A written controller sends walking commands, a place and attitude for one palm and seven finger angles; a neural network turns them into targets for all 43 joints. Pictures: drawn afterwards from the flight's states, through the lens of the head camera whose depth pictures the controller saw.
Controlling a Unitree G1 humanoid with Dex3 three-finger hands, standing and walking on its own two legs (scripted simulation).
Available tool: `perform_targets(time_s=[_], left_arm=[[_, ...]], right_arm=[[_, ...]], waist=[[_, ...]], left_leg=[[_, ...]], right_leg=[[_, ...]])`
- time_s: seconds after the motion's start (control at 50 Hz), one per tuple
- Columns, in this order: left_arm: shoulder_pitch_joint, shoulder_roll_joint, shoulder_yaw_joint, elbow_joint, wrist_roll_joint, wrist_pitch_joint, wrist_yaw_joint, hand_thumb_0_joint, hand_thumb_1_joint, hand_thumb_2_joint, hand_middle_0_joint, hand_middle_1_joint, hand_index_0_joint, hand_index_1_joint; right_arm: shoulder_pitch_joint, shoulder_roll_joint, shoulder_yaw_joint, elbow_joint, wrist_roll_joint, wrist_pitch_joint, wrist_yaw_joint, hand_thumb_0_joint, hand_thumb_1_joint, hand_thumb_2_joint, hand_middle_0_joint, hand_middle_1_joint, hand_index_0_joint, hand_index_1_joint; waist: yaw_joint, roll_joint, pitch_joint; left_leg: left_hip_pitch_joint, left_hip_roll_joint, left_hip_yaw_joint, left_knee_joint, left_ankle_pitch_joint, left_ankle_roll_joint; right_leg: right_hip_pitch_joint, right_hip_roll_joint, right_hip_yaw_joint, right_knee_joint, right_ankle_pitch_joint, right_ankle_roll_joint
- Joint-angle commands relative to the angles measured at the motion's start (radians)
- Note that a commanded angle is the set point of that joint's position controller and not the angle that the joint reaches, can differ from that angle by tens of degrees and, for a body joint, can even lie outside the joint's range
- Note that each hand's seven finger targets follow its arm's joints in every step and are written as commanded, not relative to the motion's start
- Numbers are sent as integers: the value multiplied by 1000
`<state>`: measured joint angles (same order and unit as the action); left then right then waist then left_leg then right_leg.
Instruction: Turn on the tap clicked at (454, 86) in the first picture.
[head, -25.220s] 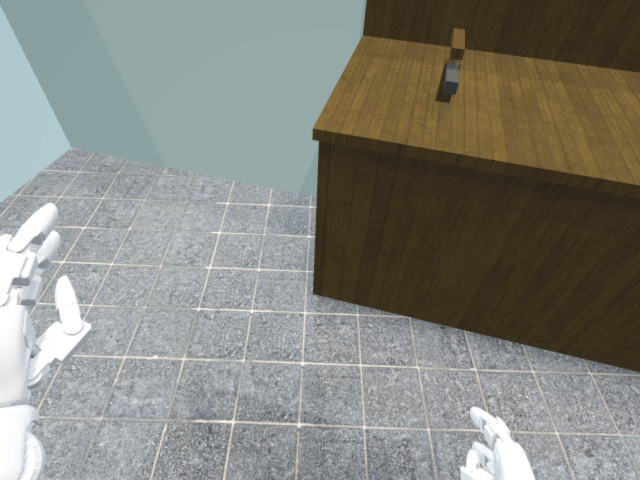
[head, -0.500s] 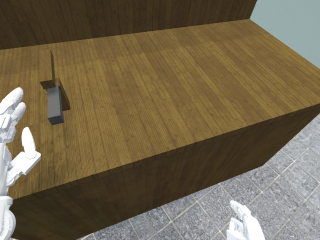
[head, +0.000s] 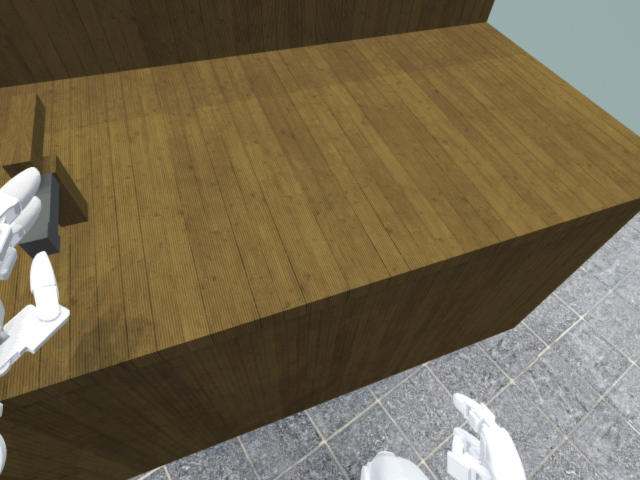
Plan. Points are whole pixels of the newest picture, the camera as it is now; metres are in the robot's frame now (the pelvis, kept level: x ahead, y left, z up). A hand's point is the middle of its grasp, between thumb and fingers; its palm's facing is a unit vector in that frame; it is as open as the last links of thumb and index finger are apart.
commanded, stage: come to a stop and stand still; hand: left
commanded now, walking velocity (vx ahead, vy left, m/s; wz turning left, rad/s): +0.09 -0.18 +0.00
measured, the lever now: (40, 240) +0.33 +0.35 +0.10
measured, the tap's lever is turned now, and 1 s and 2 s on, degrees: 0 0 0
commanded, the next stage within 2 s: look again from close up in 1.06 s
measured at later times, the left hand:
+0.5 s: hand (61, 300) +0.22 +0.23 +0.19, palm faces +0.48 -0.79 -0.38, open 7.4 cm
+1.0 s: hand (77, 286) +0.24 +0.24 +0.17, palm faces +0.41 -0.83 -0.38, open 7.4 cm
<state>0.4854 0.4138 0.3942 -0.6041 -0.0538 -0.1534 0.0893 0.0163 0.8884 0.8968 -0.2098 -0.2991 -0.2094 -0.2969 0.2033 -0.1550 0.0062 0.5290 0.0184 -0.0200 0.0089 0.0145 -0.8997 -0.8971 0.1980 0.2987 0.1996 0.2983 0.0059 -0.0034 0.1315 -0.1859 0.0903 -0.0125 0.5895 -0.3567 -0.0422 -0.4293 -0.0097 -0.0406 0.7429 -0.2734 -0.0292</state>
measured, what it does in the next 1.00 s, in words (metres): steps on the spot: right foot, then left foot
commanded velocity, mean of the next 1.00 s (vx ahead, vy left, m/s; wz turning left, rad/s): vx -0.01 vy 0.05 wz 0.00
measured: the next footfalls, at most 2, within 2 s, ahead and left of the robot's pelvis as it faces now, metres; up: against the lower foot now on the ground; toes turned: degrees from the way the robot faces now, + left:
right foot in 0.04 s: +0.12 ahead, -0.16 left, +0.00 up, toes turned +1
left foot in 0.24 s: +0.07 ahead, +0.06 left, +0.00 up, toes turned +2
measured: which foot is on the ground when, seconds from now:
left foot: down 0.00-0.04, up 0.06-0.22, down 0.24-1.00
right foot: up 0.00-0.02, down 0.04-1.00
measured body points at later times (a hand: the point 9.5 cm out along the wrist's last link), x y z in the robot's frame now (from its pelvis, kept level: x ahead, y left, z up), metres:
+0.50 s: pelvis +0.02 -0.03 +0.00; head +0.03 -0.01 +0.45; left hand +0.19 +0.27 +0.21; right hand +0.20 -0.25 -0.07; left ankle +0.03 +0.06 -0.73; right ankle +0.08 -0.16 -0.73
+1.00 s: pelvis +0.03 -0.03 +0.01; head +0.04 +0.00 +0.46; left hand +0.22 +0.28 +0.19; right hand +0.21 -0.24 -0.07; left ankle +0.03 +0.06 -0.73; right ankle +0.08 -0.16 -0.73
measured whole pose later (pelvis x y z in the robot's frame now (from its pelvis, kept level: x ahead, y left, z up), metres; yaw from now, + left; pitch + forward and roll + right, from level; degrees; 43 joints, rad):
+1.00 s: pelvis +0.03 -0.03 +0.01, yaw +2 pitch -2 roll +0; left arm 0.40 0.40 0.38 -0.39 -0.05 -0.26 0.08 0.01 0.88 0.90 -0.22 -0.30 -0.22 -0.30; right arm 0.24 -0.19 0.02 0.59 0.02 -0.15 -0.02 0.02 -0.90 -0.90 0.20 0.30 0.20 0.30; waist 0.02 -0.04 0.05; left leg -0.18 -0.03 0.04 0.50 -0.28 0.05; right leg -0.25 -0.04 -0.05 0.46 -0.17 0.02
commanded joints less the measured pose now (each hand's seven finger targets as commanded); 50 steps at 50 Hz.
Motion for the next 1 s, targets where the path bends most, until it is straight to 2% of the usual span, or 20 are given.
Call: perform_targets(time_s=[0.0, 0.02, 0.04, 0.06, 0.08, 0.12, 0.18, 0.24, 0.28, 0.3, 0.38, 0.54, 0.56, 0.58, 0.6, 0.62, 0.66, 0.7, 0.84, 0.98], left_arm=[[-94, 186, 157, -174, 5, -72, 35, 0, 900, 900, -200, -300, -200, -300], [-111, 207, 172, -129, 5, -67, 43, 0, 900, 900, -200, -300, -200, -300], [-139, 216, 185, -117, -3, -70, 53, 0, 900, 900, -200, -300, -200, -300], [-111, 184, 168, -54, -1, -61, 60, 0, 900, 900, -200, -300, -200, -300], [-113, 128, 101, -81, -6, -51, 54, 0, 900, 900, -200, -300, -200, -300], [-120, 138, 112, -131, 5, -50, 56, 0, 900, 900, -200, -300, -200, -300], [-75, 128, 107, -188, 4, -80, 73, 0, 900, 900, -200, -300, -200, -300], [-104, 120, 83, -276, 16, -97, 87, 0, 900, 900, -200, -300, -200, -300], [-86, 126, 97, -248, 25, -101, 85, 0, 900, 900, -200, -300, -200, -300], [-104, 137, 106, -234, 33, -101, 86, 0, 900, 900, -200, -300, -200, -300], [-85, 100, 79, -117, 25, -96, 85, 0, 900, 900, -200, -300, -200, -300], [-132, 65, 27, -87, 23, -82, 72, 0, 900, 900, -200, -300, -200, -300], [-147, 93, 44, -116, 22, -80, 77, 0, 900, 900, -200, -300, -200, -300], [-1145, 854, 583, -248, 185, -178, 66, 0, 900, 900, -200, -300, -200, -300], [-582, 267, 206, 281, 79, -150, 15, 0, 900, 900, -200, -300, -200, -300], [-357, 201, 141, 158, 38, -155, 21, 0, 900, 900, -200, -300, -200, -300], [-314, 49, -2, 100, 9, -166, 12, 0, 900, 900, -200, -300, -200, -300], [-258, 62, -16, -26, 12, -177, 13, 0, 900, 900, -200, -300, -200, -300], [-126, 164, 140, 13, -9, -167, 28, 0, 900, 900, -200, -300, -200, -300], [-254, 118, 69, -19, -3, -178, 19, 0, 900, 900, -200, -300, -200, -300]], right_arm=[[-78, -140, -60, -134, 19, -71, -10, 0, -900, -900, 200, 300, 200, 300], [-75, -130, -62, -126, 18, -79, -13, 0, -900, -900, 200, 300, 200, 300], [-83, -129, -63, -123, 14, -88, -19, 0, -900, -900, 200, 300, 200, 300], [-90, -133, -49, -111, 6, -92, -22, 0, -900, -900, 200, 300, 200, 300], [-70, -153, -61, -100, 17, -83, -11, 0, -900, -900, 200, 300, 200, 300], [-118, -134, -41, -84, 16, -74, -14, 0, -900, -900, 200, 300, 200, 300], [-117, -123, -30, -66, 3, -91, -42, 0, -900, -900, 200, 300, 200, 300], [-105, -168, -64, -96, -2, -122, -49, 0, -900, -900, 200, 300, 200, 300], [-127, -152, -40, -100, 7, -124, -54, 0, -900, -900, 200, 300, 200, 300], [-126, -135, -40, -110, 7, -131, -56, 0, -900, -900, 200, 300, 200, 300], [-64, -160, -57, -93, 11, -138, -45, 0, -900, -900, 200, 300, 200, 300], [-80, -164, -53, -92, 8, -120, -46, 0, -900, -900, 200, 300, 200, 300], [-95, -157, -49, -91, 11, -122, -52, 0, -900, -900, 200, 300, 200, 300], [18, -167, -27, -61, -48, -185, -52, 0, -900, -900, 200, 300, 200, 300], [-12, -69, -2, -5, -18, -185, -47, 0, -900, -900, 200, 300, 200, 300], [-17, -111, -31, -73, -17, -200, -46, 0, -900, -900, 200, 300, 200, 300], [-71, -145, -35, -75, -1, -208, -29, 0, -900, -900, 200, 300, 200, 300], [-62, -164, -38, -87, -9, -212, -6, 0, -900, -900, 200, 300, 200, 300], [-75, -164, -42, -105, 2, -194, -18, 0, -900, -900, 200, 300, 200, 300], [-79, -165, -34, -94, 1, -198, -37, 0, -900, -900, 200, 300, 200, 300]], waist=[[16, 15, -258], [8, -205, -271], [5, -309, -276], [-6, -200, -189], [2, -253, -180], [-9, -159, -131], [-9, 12, -205], [12, 81, -182], [9, 309, -133], [15, 327, -101], [2, 54, -179], [0, 11, -178], [0, 23, -173], [38, -79, -72], [20, -97, -277], [56, -24, -204], [31, 198, -299], [46, 236, -285], [34, -95, -213], [25, 108, -196]], left_leg=[[-199, 32, 34, 231, 241, 96], [-275, -75, 65, 465, 34, 67], [-313, -103, 41, 614, -178, 53], [-275, -74, -2, 606, -201, 48], [-228, -44, -36, 580, -146, 48], [-83, -16, -12, 366, -91, 62], [29, -90, 52, -91, 12, 66], [-47, 9, -99, -243, 20, 105], [-195, 104, -227, -374, -81, 130], [-278, 116, -206, -376, -95, 139], [-163, 21, -110, -166, 209, 85], [-126, 15, -104, -235, 128, 69], [-110, 20, -104, -242, 141, 70], [-230, -2, -8, -75, 248, 84], [-68, -79, -16, -110, 190, 72], [-32, -58, -14, -142, 195, 50], [23, -50, -17, -210, 230, 56], [-74, -5, -51, -240, 249, 67], [-154, -23, -58, -240, 154, 50], [-114, -13, -40, -246, 187, 59]], right_leg=[[483, -16, -43, -297, 167, -19], [475, -154, 201, -390, 169, -95], [411, -299, 369, -472, 107, -163], [252, -338, 410, -542, 5, -174], [156, -333, 425, -581, -198, -168], [-7, -286, 286, -545, -223, -152], [121, -178, 101, -424, -151, -64], [203, -124, 118, -341, -136, -25], [270, -49, 17, -183, -70, 11], [331, -55, 14, -164, -27, 14], [397, -86, 51, -339, 236, -2], [348, -89, 86, -362, 150, -4], [343, -87, 82, -359, 168, 0], [220, -88, 98, -374, 180, 26], [234, -147, 99, -364, 189, -46], [252, -120, 197, -415, 230, -40], [318, -96, 123, -319, 191, -27], [373, -68, 73, -273, 174, -3], [369, -65, 51, -316, 147, 15], [352, -59, 33, -296, 190, 15]])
